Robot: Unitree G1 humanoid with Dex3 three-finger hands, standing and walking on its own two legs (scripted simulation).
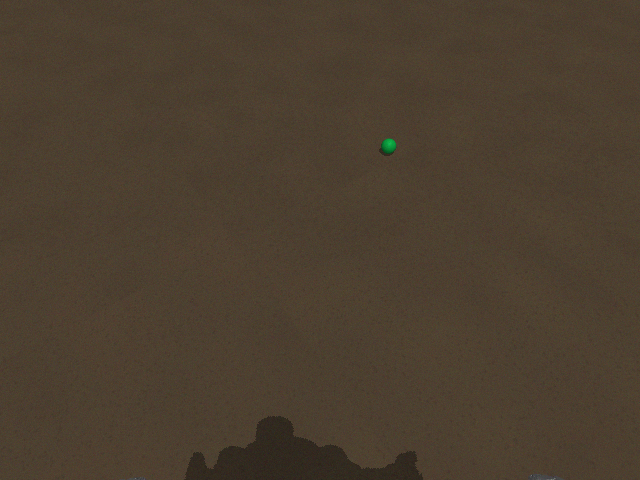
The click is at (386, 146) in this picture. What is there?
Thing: free ball
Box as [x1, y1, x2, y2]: [381, 138, 395, 153]
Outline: 389,138 385,139 381,144 382,150 386,153 392,152 395,148 395,142
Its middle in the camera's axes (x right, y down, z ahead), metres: +0.35 -0.48 +1.94
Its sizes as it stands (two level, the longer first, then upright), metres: 0.076 0.076 0.076
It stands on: the floor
